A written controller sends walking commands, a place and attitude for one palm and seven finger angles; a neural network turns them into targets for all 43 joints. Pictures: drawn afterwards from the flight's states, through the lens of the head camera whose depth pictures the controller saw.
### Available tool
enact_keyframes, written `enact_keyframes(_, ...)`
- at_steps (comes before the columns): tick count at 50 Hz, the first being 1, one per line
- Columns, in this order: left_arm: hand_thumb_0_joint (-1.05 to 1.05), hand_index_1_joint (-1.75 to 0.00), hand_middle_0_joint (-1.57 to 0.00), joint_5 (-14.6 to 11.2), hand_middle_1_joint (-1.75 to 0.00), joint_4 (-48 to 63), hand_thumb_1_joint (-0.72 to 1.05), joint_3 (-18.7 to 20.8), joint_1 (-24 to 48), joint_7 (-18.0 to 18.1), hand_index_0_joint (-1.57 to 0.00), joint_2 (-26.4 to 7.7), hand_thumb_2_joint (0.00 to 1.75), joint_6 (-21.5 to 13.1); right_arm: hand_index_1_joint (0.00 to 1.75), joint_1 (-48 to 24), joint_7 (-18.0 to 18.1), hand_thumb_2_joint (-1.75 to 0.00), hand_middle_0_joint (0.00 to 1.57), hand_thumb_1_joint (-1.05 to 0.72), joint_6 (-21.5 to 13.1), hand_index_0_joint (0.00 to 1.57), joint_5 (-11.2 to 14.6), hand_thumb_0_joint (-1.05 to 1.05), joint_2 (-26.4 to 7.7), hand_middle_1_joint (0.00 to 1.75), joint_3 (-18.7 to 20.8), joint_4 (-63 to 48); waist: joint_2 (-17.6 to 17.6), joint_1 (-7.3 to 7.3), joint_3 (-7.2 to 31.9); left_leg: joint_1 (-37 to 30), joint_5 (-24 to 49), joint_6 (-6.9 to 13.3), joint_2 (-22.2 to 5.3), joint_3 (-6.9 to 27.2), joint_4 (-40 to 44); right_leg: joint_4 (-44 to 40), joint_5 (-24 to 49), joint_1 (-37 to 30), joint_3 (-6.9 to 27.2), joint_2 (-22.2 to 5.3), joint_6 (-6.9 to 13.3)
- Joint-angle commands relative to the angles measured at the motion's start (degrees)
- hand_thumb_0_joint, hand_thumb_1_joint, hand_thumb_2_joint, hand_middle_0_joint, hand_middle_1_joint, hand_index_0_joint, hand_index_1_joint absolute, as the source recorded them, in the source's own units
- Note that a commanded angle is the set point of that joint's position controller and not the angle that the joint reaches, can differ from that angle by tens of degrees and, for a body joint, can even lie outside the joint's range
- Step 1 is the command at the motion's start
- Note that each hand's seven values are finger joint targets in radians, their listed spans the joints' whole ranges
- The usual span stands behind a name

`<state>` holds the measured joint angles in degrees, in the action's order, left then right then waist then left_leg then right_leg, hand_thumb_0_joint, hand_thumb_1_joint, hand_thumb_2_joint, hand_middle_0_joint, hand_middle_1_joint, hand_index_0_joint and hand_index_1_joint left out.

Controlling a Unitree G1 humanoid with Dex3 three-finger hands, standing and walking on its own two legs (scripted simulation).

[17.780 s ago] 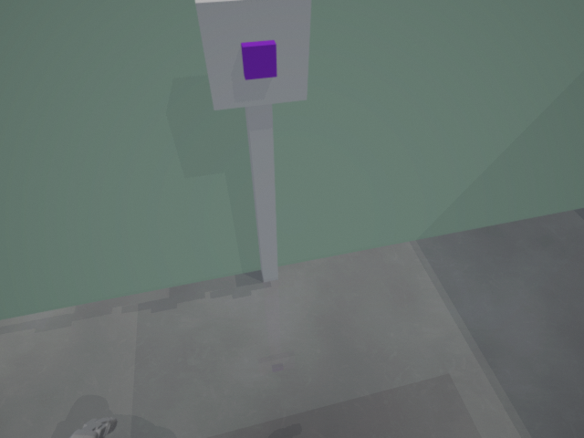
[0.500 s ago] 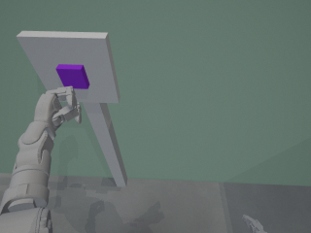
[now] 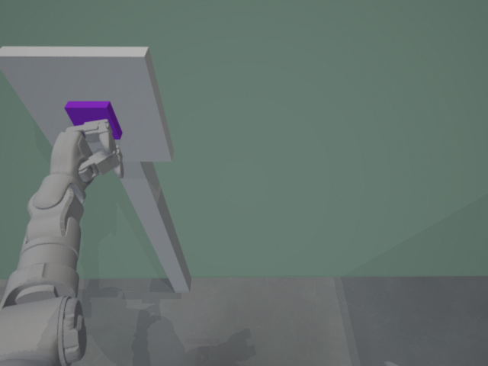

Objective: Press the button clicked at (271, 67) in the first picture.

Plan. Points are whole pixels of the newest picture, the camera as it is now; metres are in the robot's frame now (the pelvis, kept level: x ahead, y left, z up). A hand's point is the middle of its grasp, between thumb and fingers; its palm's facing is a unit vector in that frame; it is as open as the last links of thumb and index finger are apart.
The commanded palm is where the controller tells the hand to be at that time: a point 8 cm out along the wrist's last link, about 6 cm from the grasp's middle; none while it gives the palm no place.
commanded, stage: press the button with the knuckle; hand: left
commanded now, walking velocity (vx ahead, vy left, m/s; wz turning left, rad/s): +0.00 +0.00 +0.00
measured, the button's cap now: (96, 119) +0.48 +0.25 +0.16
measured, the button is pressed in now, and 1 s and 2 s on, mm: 3 3 0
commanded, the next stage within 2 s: hold the button down briefly in 0.36 s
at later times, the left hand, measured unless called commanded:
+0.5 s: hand (112, 150) +0.43 +0.22 +0.13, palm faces +0.01 -1.00 -0.01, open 3.1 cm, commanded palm +0.43 +0.28 +0.13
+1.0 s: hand (106, 154) +0.42 +0.23 +0.13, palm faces -0.01 -1.00 +0.01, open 3.0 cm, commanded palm +0.40 +0.28 +0.13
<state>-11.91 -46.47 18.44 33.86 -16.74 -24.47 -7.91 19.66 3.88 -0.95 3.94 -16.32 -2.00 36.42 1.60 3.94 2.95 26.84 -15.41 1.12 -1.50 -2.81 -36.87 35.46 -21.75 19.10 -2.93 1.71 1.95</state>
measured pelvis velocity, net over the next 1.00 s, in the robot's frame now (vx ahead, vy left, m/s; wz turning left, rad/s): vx -0.03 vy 0.01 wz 0.00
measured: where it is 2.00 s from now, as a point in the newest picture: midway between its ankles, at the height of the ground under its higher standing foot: outside the picture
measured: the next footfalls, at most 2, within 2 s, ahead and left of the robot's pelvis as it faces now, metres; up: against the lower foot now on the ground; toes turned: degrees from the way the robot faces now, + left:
none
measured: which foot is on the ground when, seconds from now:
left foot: down 0.00-1.00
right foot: down 0.00-1.00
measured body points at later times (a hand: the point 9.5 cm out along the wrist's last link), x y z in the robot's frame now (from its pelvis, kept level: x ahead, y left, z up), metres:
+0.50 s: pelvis -0.02 +0.00 -0.01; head +0.02 +0.00 +0.44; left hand +0.42 +0.27 +0.14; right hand +0.05 -0.27 -0.12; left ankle +0.03 +0.11 -0.72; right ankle -0.04 -0.10 -0.72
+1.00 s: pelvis -0.03 +0.01 -0.01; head +0.01 +0.02 +0.44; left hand +0.42 +0.28 +0.13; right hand +0.01 -0.27 -0.12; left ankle +0.03 +0.11 -0.72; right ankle -0.04 -0.10 -0.72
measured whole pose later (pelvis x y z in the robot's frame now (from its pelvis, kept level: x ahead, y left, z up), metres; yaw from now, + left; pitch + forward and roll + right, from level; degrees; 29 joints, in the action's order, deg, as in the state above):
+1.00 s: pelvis -0.03 +0.01 -0.01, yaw +0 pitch +8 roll -2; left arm -10.4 -62.7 20.4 45.6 -20.2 -29.8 -13.4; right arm 23.0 3.9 -1.9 3.5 -16.8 -2.6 37.2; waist 1.5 6.2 3.3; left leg 34.9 -14.7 1.6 -2.3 -1.7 -41.6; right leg 39.6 -20.9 26.6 -3.9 2.4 1.7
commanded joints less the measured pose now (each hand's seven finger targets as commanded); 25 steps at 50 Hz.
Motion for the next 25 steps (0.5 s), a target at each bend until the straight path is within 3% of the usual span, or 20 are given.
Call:
enact_keyframes(1,0.0,-1.5,-1.3,-0.9,-1.5,13.52,0.9,2.27,28.42,0.18,-1.3,-14.49,0.9,-4.57,0.3,-0.1,0.77,-0.9,0.2,-0.9,-2.05,0.2,-0.2,0.0,-8.38,0.3,3.61,-6.3,2.0,0.89,17.32,-18.5,14.18,1.87,0.93,4.34,1.8,-5.12,20.9,3.99,2.42,-0.12,-0.84)
enact_keyframes(6,0.0,-1.5,-1.3,-0.72,-1.5,8.85,0.9,3.06,33.74,0.27,-1.3,-16.76,0.9,-5.34,0.3,0.64,1.05,-0.9,0.2,-0.9,-1.74,0.2,-0.19,0.0,-8.75,0.3,3.46,-4.92,0.41,1.92,15.25,-16.45,10.77,2.13,0.99,4.36,1.55,-5.7,18.17,5.7,2.86,-0.18,-1.12)
enact_keyframes(9,0.0,-1.5,-1.3,-0.36,-1.5,7.16,0.9,1.99,34.9,-0.03,-1.3,-15.91,0.9,-6.19,0.3,0.72,0.93,-0.9,0.2,-0.9,-1.82,0.2,-0.2,0.0,-8.69,0.3,3.35,-4.78,3.78,1.81,16.49,-17.87,10.84,1.79,1.05,4.68,1.4,-5.35,17.38,6.9,2.82,-0.19,-0.87)
enact_keyframes(10,0.0,-1.5,-1.3,-0.45,-1.5,7.04,0.9,1.47,36.24,-0.13,-1.3,-15.21,0.9,-6.45,0.3,0.9,0.86,-0.9,0.2,-0.9,-1.91,0.2,-0.27,0.0,-8.72,0.3,3.3,-4.73,3.6,2.21,17.08,-18.31,10.47,1.78,1.02,4.81,1.32,-5.36,16.61,7.52,2.66,-0.12,-0.93)
enact_keyframes(11,0.0,-1.5,-1.3,-0.56,-1.5,6.31,0.9,1.52,37.93,-0.12,-1.3,-15.64,0.9,-6.92,0.3,1.28,0.89,-0.9,0.2,-0.9,-1.89,0.2,-0.3,0.0,-8.81,0.3,3.36,-4.28,0.81,2.83,16.79,-17.29,10.22,2.07,0.96,4.96,0.94,-5.4,16.9,7.11,2.9,-0.06,-1.07)
enact_keyframes(12,0.0,-1.5,-1.3,-0.57,-1.5,3.77,0.9,2.34,36.73,-0.18,-1.3,-16.29,0.9,-6.88,0.3,1.41,0.95,-0.9,0.2,-0.9,-1.81,0.2,-0.27,0.0,-8.98,0.3,3.38,-4.2,0.34,2.45,16.38,-16.38,9.72,2.04,0.93,4.85,1.13,-5.39,16.67,7.13,2.91,-0.04,-1.13)
enact_keyframes(18,0.0,-1.5,-1.3,-0.05,-1.5,0.21,0.9,1.62,43.74,-0.42,-1.3,-17.56,0.9,-8.19,0.3,2.18,1.08,-0.9,0.2,-0.9,-1.99,0.2,-0.34,0.0,-9.38,0.3,3.13,-3.28,1.58,4.04,16.37,-14.75,6.67,2.12,0.97,4.94,0.47,-5.43,13.69,9.14,3.56,-0.22,-1.46)
enact_keyframes(20,0.0,-1.5,-1.3,0.08,-1.5,-1.04,0.9,2.58,44.29,-0.59,-1.3,-19.02,0.9,-8.49,0.3,2.7,1.03,-0.9,0.2,-0.9,-2.09,0.2,-0.47,0.0,-9.57,0.3,3.05,-3.03,2.4,3.86,17.28,-14.29,6.4,2.02,1.05,5.11,0.3,-5.14,13.35,8.91,3.59,-0.24,-1.36)
enact_keyframes(21,0.0,-1.5,-1.3,0.04,-1.5,-1.85,0.9,3.73,44.81,-0.6,-1.3,-20.45,0.9,-8.68,0.3,3.16,1.03,-0.9,0.2,-0.9,-1.99,0.2,-0.58,0.0,-9.73,0.3,3.07,-2.88,-0.04,3.99,17.54,-13.0,6.28,2.22,1.02,5.15,-0.03,-4.97,13.62,8.03,3.76,-0.18,-1.5)
enact_keyframes(25,0.0,-1.5,-1.3,0.16,-1.5,-5.17,0.9,3.82,45.38,-1.48,-1.3,-22.01,0.9,-8.47,0.3,3.43,1.16,-0.9,0.2,-0.9,-1.95,0.2,-0.34,0.0,-9.97,0.3,2.8,-3.06,1.26,4.42,15.84,-10.49,3.56,2.26,1.01,4.84,-0.01,-5.38,11.19,9.33,4.32,-0.25,-1.77)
